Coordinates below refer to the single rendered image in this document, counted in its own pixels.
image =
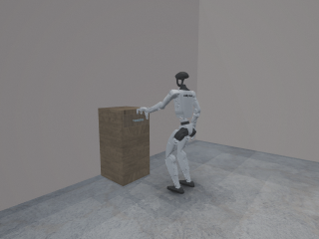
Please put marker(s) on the robot left forearm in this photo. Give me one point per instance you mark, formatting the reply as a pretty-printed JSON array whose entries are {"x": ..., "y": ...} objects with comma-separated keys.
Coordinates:
[{"x": 153, "y": 108}]

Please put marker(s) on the robot right foot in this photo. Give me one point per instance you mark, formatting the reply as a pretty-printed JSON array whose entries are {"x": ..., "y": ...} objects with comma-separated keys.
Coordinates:
[{"x": 190, "y": 183}]

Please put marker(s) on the left robot thigh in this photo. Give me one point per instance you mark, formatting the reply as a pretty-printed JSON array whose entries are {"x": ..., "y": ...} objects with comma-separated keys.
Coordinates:
[{"x": 172, "y": 143}]

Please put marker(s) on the left robot upper arm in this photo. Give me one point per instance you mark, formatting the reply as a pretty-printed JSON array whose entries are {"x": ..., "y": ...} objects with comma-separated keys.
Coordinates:
[{"x": 172, "y": 94}]

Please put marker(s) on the robot left hand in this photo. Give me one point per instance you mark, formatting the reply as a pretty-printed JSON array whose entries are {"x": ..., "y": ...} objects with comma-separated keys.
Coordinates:
[{"x": 141, "y": 110}]

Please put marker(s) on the cabinet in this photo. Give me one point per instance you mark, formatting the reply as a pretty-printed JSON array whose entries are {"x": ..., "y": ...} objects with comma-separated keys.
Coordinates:
[{"x": 124, "y": 151}]

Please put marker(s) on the robot right forearm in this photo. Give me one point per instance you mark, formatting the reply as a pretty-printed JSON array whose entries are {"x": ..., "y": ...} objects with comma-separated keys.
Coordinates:
[{"x": 194, "y": 119}]

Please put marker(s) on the drawer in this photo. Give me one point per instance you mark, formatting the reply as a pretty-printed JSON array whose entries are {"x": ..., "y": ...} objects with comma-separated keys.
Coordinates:
[{"x": 129, "y": 120}]

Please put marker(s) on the right robot upper arm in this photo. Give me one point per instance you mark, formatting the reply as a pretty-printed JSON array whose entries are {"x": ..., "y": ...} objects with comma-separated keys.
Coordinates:
[{"x": 195, "y": 103}]

